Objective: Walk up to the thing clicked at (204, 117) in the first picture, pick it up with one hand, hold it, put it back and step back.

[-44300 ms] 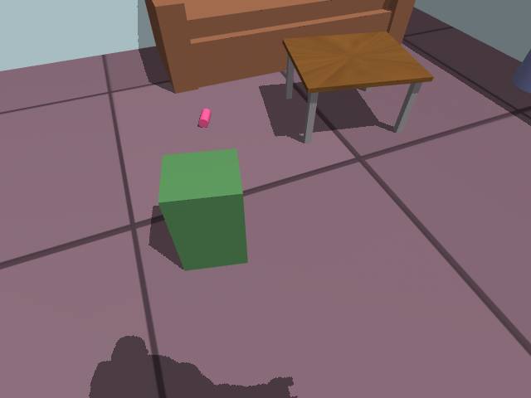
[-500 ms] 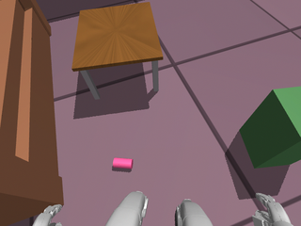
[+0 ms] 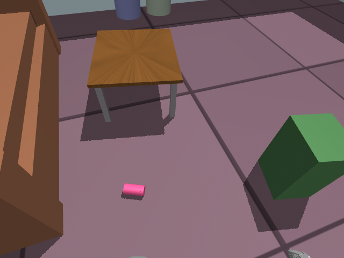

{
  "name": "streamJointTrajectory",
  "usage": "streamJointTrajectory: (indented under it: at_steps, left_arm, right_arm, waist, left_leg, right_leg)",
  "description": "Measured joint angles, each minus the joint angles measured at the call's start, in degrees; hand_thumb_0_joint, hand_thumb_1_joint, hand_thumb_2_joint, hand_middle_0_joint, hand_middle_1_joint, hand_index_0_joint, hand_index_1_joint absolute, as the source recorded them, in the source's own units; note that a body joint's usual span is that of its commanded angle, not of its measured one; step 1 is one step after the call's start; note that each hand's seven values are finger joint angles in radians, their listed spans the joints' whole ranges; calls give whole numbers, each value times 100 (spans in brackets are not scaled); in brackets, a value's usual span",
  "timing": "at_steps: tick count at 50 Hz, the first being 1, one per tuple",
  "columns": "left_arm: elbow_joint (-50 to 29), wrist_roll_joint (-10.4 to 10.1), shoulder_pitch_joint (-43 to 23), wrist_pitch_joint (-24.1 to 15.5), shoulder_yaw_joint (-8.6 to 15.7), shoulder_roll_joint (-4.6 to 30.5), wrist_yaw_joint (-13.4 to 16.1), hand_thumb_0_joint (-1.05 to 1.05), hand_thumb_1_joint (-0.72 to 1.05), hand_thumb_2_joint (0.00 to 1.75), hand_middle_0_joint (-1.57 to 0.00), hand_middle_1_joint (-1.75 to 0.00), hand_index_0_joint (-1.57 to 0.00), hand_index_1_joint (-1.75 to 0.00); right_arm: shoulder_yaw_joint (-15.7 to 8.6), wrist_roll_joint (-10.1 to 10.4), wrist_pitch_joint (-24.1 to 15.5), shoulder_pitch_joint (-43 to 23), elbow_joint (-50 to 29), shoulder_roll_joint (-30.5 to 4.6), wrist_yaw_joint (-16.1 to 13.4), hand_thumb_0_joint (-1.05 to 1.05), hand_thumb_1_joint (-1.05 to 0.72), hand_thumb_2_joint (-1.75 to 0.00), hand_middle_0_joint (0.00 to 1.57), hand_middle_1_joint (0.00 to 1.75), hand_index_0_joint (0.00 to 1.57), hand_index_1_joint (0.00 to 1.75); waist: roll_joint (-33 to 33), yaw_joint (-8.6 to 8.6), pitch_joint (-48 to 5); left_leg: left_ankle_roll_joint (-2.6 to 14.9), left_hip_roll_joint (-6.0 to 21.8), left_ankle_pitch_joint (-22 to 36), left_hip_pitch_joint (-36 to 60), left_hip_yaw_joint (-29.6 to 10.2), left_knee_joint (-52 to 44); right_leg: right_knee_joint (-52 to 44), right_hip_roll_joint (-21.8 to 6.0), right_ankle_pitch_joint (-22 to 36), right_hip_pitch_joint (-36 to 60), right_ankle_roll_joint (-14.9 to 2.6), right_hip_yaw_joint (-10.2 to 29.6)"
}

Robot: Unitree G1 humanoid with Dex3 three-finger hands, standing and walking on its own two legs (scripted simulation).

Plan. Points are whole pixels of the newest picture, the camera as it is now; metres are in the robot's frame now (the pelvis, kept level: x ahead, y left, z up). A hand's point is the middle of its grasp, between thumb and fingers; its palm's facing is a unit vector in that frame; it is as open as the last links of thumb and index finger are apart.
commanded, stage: walk up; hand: left
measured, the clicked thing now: (134, 189) +0.55 +0.23 -0.73
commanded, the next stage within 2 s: none
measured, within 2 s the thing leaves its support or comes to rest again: neither
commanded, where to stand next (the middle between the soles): +0.16 +0.00 m, yaw -2 degrees
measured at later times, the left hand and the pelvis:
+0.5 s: hand out of the picture +0.07 +0.30 -0.16, palm faces -0.04 -0.94 -0.35, open 7.4 cm; pelvis +0.01 +0.03 +0.00, yaw -1 degrees
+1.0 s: hand (82, 247) +0.15 +0.24 -0.13, palm faces -0.05 -0.95 -0.32, open 7.4 cm; pelvis +0.03 +0.00 +0.02, yaw -2 degrees
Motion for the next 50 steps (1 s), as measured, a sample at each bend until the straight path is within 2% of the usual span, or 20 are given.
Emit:
streamJointTrajectory:
  at_steps: [1,2,5,7,12,15,16,18,20,22,27,29,30,31,33,36,40,50]
  left_arm:
    - [35,25,-22,-58,-23,-85,-2,1,90,90,-21,-30,-21,-30]
    - [20,49,-5,-133,-46,-139,-6,1,90,90,-21,-30,-21,-30]
    - [-107,55,136,-284,-60,-139,-36,1,90,90,-21,-30,-21,-30]
    - [-155,35,210,-322,-63,-147,-35,1,90,90,-21,-30,-21,-30]
    - [-222,30,302,-309,-120,-70,-23,1,90,90,-21,-31,-21,-30]
    - [-244,-21,263,-179,-133,43,-22,1,90,90,-21,-31,-21,-30]
    - [-228,-46,201,-127,-126,98,-6,1,90,90,-21,-31,-21,-30]
    - [-191,-114,91,-17,-120,150,50,1,90,90,-21,-30,-21,-30]
    - [-137,-141,29,38,-141,154,76,1,90,90,-21,-30,-21,-30]
    - [-64,-145,-34,40,-149,170,59,1,90,90,-21,-30,-20,-30]
    - [64,-122,-106,-5,-131,97,-6,1,90,90,-21,-30,-20,-30]
    - [127,-88,-121,-29,-110,57,-9,1,90,90,-21,-30,-21,-30]
    - [176,-66,-153,-37,-97,19,0,1,90,90,-21,-30,-21,-30]
    - [222,-42,-187,-39,-91,-30,9,1,90,90,-21,-30,-21,-30]
    - [273,-10,-183,-48,-114,-84,11,1,90,90,-21,-30,-21,-30]
    - [376,-26,-209,-19,-181,-135,-11,1,90,90,-21,-30,-21,-30]
    - [491,-71,-415,-81,-245,-256,-10,1,90,90,-21,-30,-21,-30]
    - [605,-149,-1045,-85,-272,-316,5,1,90,90,-21,-30,-21,-30]
  right_arm:
    - [-32,33,21,-6,-11,-77,-7,1,-90,-90,20,30,20,30]
    - [-50,78,46,21,-9,-127,-19,1,-90,-90,20,30,20,30]
    - [-51,96,97,61,83,-125,-44,1,-91,-90,20,30,20,30]
    - [-63,104,56,57,89,-157,-17,1,-91,-90,20,30,20,30]
    - [-124,136,-29,5,78,-226,49,1,-91,-90,20,30,20,30]
    - [-148,143,-100,-4,156,-196,42,1,-91,-90,20,30,20,30]
    - [-162,127,-123,-41,215,-125,9,1,-91,-90,20,30,20,30]
    - [-108,76,-154,-88,275,42,-40,1,-91,-90,20,30,20,30]
    - [-26,68,-159,-117,301,168,-31,1,-91,-90,20,30,20,30]
    - [36,46,-158,-131,322,280,-30,1,-91,-90,20,30,20,30]
    - [73,41,-155,-161,357,274,-10,1,-90,-90,20,30,20,30]
    - [50,63,-104,-189,379,204,-15,1,-90,-90,20,30,20,30]
    - [37,85,-75,-209,404,158,-24,1,-90,-90,20,30,20,30]
    - [25,115,-44,-216,441,114,-37,1,-90,-90,20,30,20,30]
    - [21,172,11,-203,544,86,-52,1,-91,-90,20,30,20,30]
    - [39,194,11,-217,713,80,-45,1,-91,-90,20,30,20,30]
    - [97,220,-16,-293,938,47,-42,1,-91,-90,20,30,20,30]
    - [188,196,-51,-538,1275,160,-53,1,-91,-90,20,30,20,30]
  waist:
    - [197,-52,55]
    - [323,-80,48]
    - [202,70,-43]
    - [165,104,-23]
    - [229,120,40]
    - [212,91,30]
    - [88,84,75]
    - [-130,115,105]
    - [-177,50,79]
    - [-235,-15,60]
    - [-175,-96,3]
    - [-98,-107,-4]
    - [-14,-117,23]
    - [91,-130,49]
    - [166,-123,-17]
    - [133,-121,-116]
    - [214,-132,-130]
    - [105,-179,-162]
  left_leg:
    - [-6,99,-26,-1,-117,80]
    - [62,136,-9,-67,-224,219]
    - [107,-108,-747,-399,-172,978]
    - [123,-167,-827,-577,-111,1165]
    - [57,5,-121,-733,27,529]
    - [-4,6,787,-416,111,-390]
    - [3,-82,1004,-380,169,-422]
    - [46,-165,883,-389,333,-301]
    - [96,-109,810,-378,365,-291]
    - [94,-68,845,-309,387,-412]
    - [44,61,849,-301,455,-476]
    - [3,122,772,-361,460,-344]
    - [-26,174,727,-380,423,-260]
    - [-60,235,696,-378,358,-205]
    - [-107,251,680,-337,299,-272]
    - [-138,166,843,-160,330,-591]
    - [-183,191,916,9,311,-834]
    - [-228,213,1171,329,325,-1411]
  right_leg:
    - [-188,100,236,137,14,-112]
    - [-285,153,305,209,18,-199]
    - [-269,-10,264,215,-32,-93]
    - [-408,-124,323,316,-23,-45]
    - [-552,-221,369,427,112,-32]
    - [-124,-255,93,279,201,-46]
    - [135,-346,-57,197,195,2]
    - [635,-327,-348,-52,22,307]
    - [1074,-173,-696,-287,-65,356]
    - [1232,-101,-774,-424,-108,372]
    - [656,-212,-436,-422,-92,112]
    - [107,-219,13,-227,-56,19]
    - [-31,-175,365,-162,16,-18]
    - [-98,-118,463,-95,76,-76]
    - [-175,-88,463,-40,119,-116]
    - [-231,-147,430,3,114,-65]
    - [-511,-115,531,191,88,-90]
    - [-1102,-81,803,507,65,-94]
